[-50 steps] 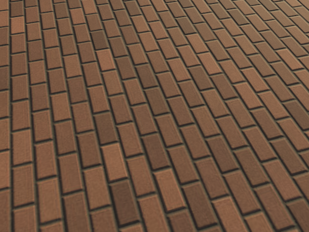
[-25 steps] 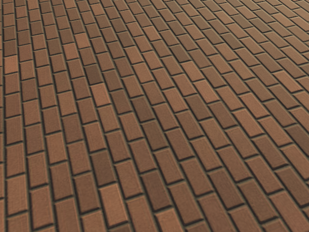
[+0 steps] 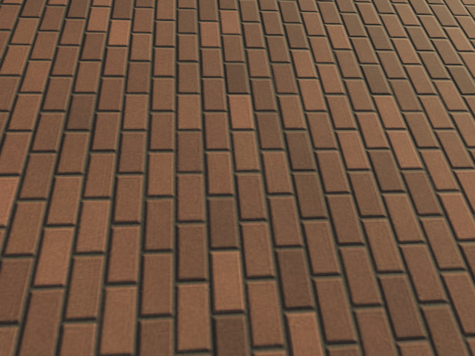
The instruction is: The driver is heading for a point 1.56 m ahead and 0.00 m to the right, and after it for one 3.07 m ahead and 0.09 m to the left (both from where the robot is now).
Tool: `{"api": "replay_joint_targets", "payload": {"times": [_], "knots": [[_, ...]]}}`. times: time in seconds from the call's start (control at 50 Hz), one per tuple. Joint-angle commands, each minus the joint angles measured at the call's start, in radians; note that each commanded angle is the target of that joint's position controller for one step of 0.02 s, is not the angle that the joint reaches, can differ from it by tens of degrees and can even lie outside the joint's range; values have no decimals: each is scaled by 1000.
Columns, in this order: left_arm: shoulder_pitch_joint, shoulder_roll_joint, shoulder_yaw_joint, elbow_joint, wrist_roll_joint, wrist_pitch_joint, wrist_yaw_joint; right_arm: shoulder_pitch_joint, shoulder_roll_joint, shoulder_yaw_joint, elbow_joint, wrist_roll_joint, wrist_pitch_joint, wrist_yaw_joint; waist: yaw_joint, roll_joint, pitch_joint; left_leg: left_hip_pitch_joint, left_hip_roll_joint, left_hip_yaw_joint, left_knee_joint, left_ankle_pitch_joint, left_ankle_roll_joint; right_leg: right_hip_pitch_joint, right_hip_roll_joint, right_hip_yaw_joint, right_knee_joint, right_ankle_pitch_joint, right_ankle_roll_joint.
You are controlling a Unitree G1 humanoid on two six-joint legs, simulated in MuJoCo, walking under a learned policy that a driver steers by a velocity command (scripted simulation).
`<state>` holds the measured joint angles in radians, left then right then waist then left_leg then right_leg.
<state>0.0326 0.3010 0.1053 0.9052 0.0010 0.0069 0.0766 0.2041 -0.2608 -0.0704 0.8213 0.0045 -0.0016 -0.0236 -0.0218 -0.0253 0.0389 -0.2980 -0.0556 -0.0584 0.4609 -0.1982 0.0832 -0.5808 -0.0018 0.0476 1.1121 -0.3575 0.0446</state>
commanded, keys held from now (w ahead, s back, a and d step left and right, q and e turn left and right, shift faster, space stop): q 0.08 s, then no key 0.10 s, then w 0.82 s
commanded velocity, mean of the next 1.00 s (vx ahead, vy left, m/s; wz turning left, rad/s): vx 0.30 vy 0.00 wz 0.18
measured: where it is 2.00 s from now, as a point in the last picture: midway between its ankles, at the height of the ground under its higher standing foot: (186, 223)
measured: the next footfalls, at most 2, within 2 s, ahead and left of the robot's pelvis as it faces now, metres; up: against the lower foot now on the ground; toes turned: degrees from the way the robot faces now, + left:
right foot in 0.38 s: +0.09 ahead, -0.14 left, +0.00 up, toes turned +10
left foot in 0.80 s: +0.34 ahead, +0.17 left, +0.00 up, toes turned +10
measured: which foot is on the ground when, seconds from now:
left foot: down 0.00-0.38, up 0.40-0.78, down 0.80-1.00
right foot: up 0.00-0.36, down 0.38-0.82, up 0.84-1.00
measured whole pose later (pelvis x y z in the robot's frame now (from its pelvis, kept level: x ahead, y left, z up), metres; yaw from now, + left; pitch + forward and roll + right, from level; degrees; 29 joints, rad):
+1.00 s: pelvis +0.30 +0.07 +0.00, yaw +8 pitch +1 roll +1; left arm 0.23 0.31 0.06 0.86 -0.02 -0.09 0.00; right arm 0.26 -0.26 -0.05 0.83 0.00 -0.08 0.03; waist -0.02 -0.04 0.03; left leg -0.19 -0.05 0.05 0.34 -0.16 0.06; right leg -0.57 -0.12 0.02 1.10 -0.26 -0.02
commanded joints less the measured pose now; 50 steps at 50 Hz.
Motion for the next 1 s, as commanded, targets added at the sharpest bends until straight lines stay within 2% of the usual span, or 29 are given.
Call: {"api": "replay_joint_targets", "payload": {"times": [0.02, 0.08, 0.18, 0.2, 0.24, 0.28, 0.34, 0.36, 0.38, 0.4, 0.42, 0.44, 0.48, 0.52, 0.6, 0.64, 0.68, 0.74, 0.76, 0.78, 0.8, 0.82, 0.84, 0.86, 0.88, 0.9, 0.94, 0.96, 1.0], "knots": [[-17, 72, 14, -61, -2, -17, 0, 14, -178, -42, -62, 8, -10, -17, 9, 121, -121, 248, 254, -325, -142, 256, 126, -113, -10, 61, -75, 43, 14], [-36, 76, 13, -74, -5, -21, -5, 7, -189, -47, -76, 9, -2, -21, 2, 140, -103, 238, 239, -359, -154, 153, 124, -89, 0, 72, -190, 53, 33], [-24, 77, 4, -71, -5, -29, -20, -18, -174, -40, -83, -4, 4, -18, -10, 156, -94, 168, 221, -355, -156, 109, 134, 42, -15, 54, -311, 58, 43], [-16, 77, 2, -71, -7, -33, -26, -12, -165, -37, -80, -4, 5, -16, -14, 151, -108, 161, 215, -361, -170, 10, 140, 73, -19, 48, -341, 60, 39], [-26, 79, -4, -78, -12, -46, -41, -13, -162, -31, -75, -3, 3, -11, -27, 169, -84, 127, 204, -387, -204, -204, 146, 119, -14, 21, -411, 44, 24], [-18, 81, -9, -78, -15, -68, -57, -2, -162, -25, -66, -4, 2, -6, -30, 178, -65, 110, 206, -415, -217, -294, 150, 178, -2, -6, -484, 16, 0], [65, 70, -16, -43, -20, -103, -76, -6, -154, -14, -63, 2, -3, -2, 19, 148, -48, 60, 166, -410, -171, -340, 121, 353, 15, -46, -704, 110, -61], [119, 82, -13, -22, -16, -110, -76, -12, -132, -7, -68, 1, -9, -1, 42, 124, -60, 5, 138, -387, -121, -324, 95, 455, -21, -15, -731, 125, -85], [216, 116, -8, 2, -5, -115, -73, -36, -86, 8, -81, -1, -20, 2, 74, 37, -86, -108, 78, -296, 49, -313, 51, 585, -142, 109, -764, 94, -132], [297, 211, 12, 28, 4, -112, -70, -24, -50, 14, -105, 11, -38, 8, 54, -172, -93, -300, -65, -80, 279, -348, -8, 694, -287, 373, -846, -33, -243], [323, 212, 19, 36, 6, -117, -77, -100, -133, -5, -134, 21, -56, 7, 96, -186, 7, -495, -31, -47, 427, -416, -28, 678, -408, 582, -925, -167, -334], [292, 161, 5, 18, -2, -122, -74, -110, -171, -18, -129, 28, -66, 12, 85, -112, 54, -549, 32, -81, 509, -334, -33, 662, -391, 543, -930, -227, -322], [252, 118, -10, -4, -16, -119, -71, -92, -150, -19, -111, 18, -72, 25, 66, -112, 53, -572, 85, -36, 536, -192, -53, 670, -309, 416, -952, -172, -262], [268, 100, -19, -4, -11, -114, -69, -132, -116, -15, -122, 9, -79, 33, 75, -103, 49, -529, 115, 0, 496, -77, -71, 633, -261, 298, -978, -3, -236], [305, 117, -19, 1, -12, -104, -67, -218, -45, 9, -150, 8, -85, 44, 103, -100, 44, -367, 102, 77, 269, 86, -98, 524, -184, 114, -986, 238, -218], [339, 137, -16, 6, -15, -100, -69, -259, -40, 15, -164, 14, -86, 51, 120, -102, 49, -281, 84, 98, 167, 134, -97, 486, -185, 82, -982, 273, -215], [369, 149, -14, 13, -23, -97, -72, -283, -57, 13, -177, 21, -86, 59, 123, -106, 60, -242, 79, 99, 119, 144, -84, 495, -217, 92, -975, 287, -218], [363, 167, -9, 13, -31, -87, -72, -245, -104, -1, -181, 25, -88, 65, 69, -120, 49, -159, 69, 93, 63, 108, -39, 550, -263, 94, -917, 442, -196], [349, 172, -8, 9, -32, -83, -71, -172, -129, -14, -163, 22, -87, 62, 19, -116, 5, -48, 48, 110, 43, 103, -16, 551, -248, 61, -828, 612, -178], [350, 157, -14, 7, -29, -80, -69, -28, -167, -37, -118, 21, -84, 54, -51, -92, -84, 146, 26, 125, 32, 100, 13, 515, -203, 13, -657, 753, -154], [340, 125, -29, -15, -12, -82, -67, 151, -220, -58, -80, 15, -80, 42, -132, -34, -213, 427, 142, 5, 64, 75, 63, 344, -161, -22, -396, 637, -118], [439, 0, -65, -47, -12, -99, -69, 262, -326, -79, -53, -6, -72, 41, -103, 264, -390, 739, 416, -485, -43, -181, 215, -2, 2, -68, 9, 139, -51], [406, 62, -52, -36, -27, -121, -73, 257, -243, -51, -49, 1, -74, 47, -110, 281, -404, 690, 449, -696, -190, -286, 229, -98, 9, 68, 146, -198, -64], [326, 132, -30, -67, -52, -131, -80, 164, -194, -32, -57, 5, -77, 49, -87, 229, -226, 563, 416, -549, -199, -287, 182, -190, -52, 55, 200, -143, -85], [273, 127, -32, -77, -49, -134, -79, 91, -165, -22, -72, 4, -78, 50, -60, 153, -139, 422, 371, -416, -212, -200, 155, -171, -100, 28, 168, -54, -96], [254, 112, -30, -80, -32, -131, -76, 36, -142, -15, -77, -2, -81, 53, -30, 110, -78, 300, 329, -322, -239, -107, 144, -140, -129, 16, 108, 13, -92], [288, 78, -30, -71, -21, -109, -76, -16, -115, -8, -78, -12, -89, 56, 26, 136, -50, 165, 279, -218, -298, -2, 138, -42, -163, 19, 46, 87, -85], [295, 58, -33, -70, -18, -99, -77, -15, -116, -9, -72, -8, -96, 56, 38, 130, -45, 136, 274, -188, -320, 39, 149, -30, -166, 13, 25, 102, -76], [252, 54, -34, -92, -11, -85, -73, 0, -132, -13, -55, -4, -107, 52, 46, 103, -15, 111, 270, -136, -353, 100, 162, -72, -171, 7, -47, 170, -54]]}}
Keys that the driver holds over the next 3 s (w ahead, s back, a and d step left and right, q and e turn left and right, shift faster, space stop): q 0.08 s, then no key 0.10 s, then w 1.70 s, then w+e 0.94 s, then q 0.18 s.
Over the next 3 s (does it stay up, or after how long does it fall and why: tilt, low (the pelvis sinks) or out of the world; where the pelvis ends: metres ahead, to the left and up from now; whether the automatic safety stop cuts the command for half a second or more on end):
stays up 1.45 0.11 -0.01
